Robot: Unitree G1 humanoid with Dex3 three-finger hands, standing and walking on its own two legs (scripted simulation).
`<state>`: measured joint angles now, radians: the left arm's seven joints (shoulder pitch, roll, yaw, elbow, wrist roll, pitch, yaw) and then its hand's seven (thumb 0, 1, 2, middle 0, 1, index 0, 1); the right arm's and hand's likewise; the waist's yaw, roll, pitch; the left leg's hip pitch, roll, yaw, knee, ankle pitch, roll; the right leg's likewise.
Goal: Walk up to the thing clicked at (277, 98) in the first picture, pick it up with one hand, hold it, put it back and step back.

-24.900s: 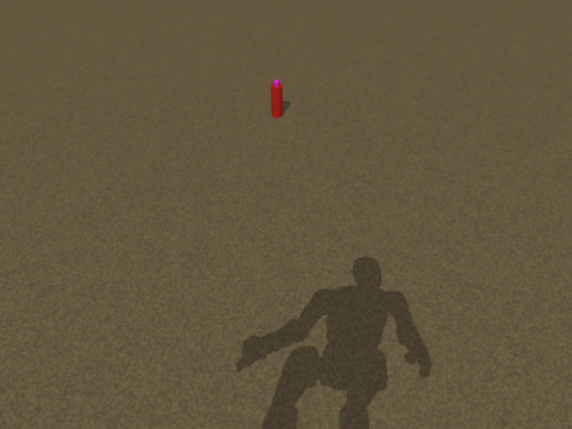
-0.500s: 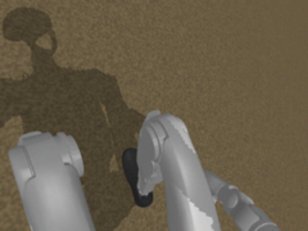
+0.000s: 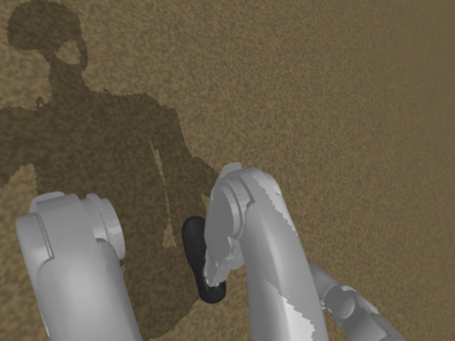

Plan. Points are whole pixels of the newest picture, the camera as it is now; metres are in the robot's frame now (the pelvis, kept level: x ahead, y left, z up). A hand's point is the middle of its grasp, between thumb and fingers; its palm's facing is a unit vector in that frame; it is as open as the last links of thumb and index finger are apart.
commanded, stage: settle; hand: left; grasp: from the side
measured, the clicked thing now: out of the picture +0.44 +0.33 -0.17
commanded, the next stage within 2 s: lift in 1.68 s
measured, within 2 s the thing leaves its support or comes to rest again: neither
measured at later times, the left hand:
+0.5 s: hand out of the picture +0.40 +0.36 -0.05, palm faces +0.47 -0.88 -0.03, open 10.0 cm
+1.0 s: hand out of the picture +0.42 +0.34 +0.01, palm faces +0.47 -0.88 -0.05, open 9.9 cm
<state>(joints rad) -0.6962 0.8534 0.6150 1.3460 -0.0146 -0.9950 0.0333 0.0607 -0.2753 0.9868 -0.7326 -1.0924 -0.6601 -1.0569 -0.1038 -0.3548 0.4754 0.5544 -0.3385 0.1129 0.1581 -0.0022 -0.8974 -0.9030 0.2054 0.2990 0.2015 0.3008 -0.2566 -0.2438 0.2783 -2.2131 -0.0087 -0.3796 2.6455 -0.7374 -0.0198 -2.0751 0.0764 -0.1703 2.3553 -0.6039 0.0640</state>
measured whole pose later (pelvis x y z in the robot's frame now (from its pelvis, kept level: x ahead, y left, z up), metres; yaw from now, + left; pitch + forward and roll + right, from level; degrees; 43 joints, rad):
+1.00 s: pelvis +0.02 -0.03 +0.06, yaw +9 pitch +31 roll -8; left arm -0.64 0.52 0.53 0.96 -0.10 -0.62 -0.14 0.06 -0.34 1.08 -0.75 -1.10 -0.68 -1.07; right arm 0.08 -0.30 0.12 0.63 -0.11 0.10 0.09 0.00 -0.89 -0.90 0.20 0.30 0.20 0.30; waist -0.15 -0.02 -0.07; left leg -2.20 -0.01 -0.18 2.36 -0.71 -0.05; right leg -2.14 -0.02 -0.03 2.26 -0.67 0.06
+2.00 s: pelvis +0.02 -0.03 +0.10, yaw +12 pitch +33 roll -5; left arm -0.65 0.46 0.53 0.93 -0.09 -0.56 -0.15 0.06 -0.35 1.10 -0.75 -1.11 -0.68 -1.08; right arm 0.12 -0.28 0.04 0.67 -0.08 0.06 0.06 0.00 -0.92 -0.90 0.20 0.30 0.20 0.30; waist -0.13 0.00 -0.13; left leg -2.10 0.00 -0.14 2.23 -0.70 -0.06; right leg -2.07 -0.03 -0.01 2.16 -0.66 0.05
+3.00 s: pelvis +0.08 -0.01 +0.35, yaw +14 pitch +22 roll -3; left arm -0.20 0.23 0.20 0.39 -0.13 -0.30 0.05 0.06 -0.36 1.10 -0.76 -1.09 -0.69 -1.06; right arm 0.19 -0.20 0.01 0.63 0.00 -0.01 -0.04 0.01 -0.91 -0.90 0.20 0.30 0.20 0.30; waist -0.04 0.01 -0.16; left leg -1.15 0.05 -0.07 1.37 -0.60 -0.02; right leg -1.12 -0.03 -0.03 1.30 -0.55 0.05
